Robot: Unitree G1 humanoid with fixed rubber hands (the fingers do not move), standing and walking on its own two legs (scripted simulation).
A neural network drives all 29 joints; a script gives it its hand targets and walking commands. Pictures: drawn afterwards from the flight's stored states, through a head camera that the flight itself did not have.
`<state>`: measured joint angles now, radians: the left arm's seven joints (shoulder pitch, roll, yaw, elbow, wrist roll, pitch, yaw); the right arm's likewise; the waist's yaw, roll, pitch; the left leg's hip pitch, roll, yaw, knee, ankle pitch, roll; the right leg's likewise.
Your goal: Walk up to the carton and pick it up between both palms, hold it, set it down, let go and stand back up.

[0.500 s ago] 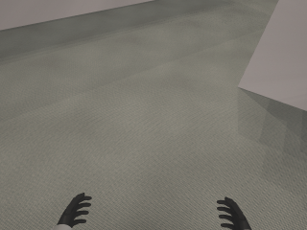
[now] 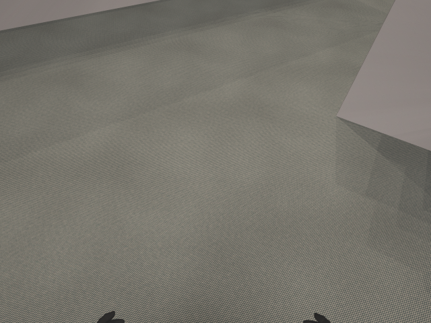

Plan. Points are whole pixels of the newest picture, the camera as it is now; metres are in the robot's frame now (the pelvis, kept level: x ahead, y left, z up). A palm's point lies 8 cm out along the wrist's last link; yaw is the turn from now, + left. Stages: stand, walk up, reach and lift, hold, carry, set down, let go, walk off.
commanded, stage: stand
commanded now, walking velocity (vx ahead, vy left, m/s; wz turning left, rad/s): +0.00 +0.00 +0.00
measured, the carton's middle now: out of the picture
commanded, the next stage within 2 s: walk up in 1.68 s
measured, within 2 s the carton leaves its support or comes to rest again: neither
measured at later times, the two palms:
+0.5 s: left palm out of the picture +0.05 +0.22 -0.13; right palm out of the picture +0.05 -0.22 -0.13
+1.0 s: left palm out of the picture +0.00 +0.20 -0.13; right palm out of the picture +0.00 -0.20 -0.13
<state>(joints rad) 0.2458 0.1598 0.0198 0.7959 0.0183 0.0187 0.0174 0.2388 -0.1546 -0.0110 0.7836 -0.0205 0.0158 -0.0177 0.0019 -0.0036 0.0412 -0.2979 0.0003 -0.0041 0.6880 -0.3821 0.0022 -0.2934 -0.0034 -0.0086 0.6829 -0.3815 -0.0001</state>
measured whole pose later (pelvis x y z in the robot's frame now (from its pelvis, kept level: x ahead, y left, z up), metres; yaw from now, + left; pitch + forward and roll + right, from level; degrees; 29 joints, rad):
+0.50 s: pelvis +0.01 +0.00 +0.01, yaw +0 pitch -3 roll +0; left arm 0.25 0.13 0.05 1.01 0.01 0.01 0.04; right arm 0.24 -0.15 -0.03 0.99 -0.02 0.01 -0.04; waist 0.00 0.00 0.06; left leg -0.17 0.00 0.00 0.54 -0.33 0.00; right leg -0.17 -0.01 -0.01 0.55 -0.33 0.00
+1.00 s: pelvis +0.01 +0.00 +0.02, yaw +0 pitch -4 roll +0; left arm 0.27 0.09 0.03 1.16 0.01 0.01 0.05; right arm 0.26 -0.10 -0.02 1.16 -0.01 0.00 -0.05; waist 0.00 0.00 0.07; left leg -0.10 0.00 0.00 0.45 -0.28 0.00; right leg -0.11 -0.01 0.00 0.47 -0.29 0.00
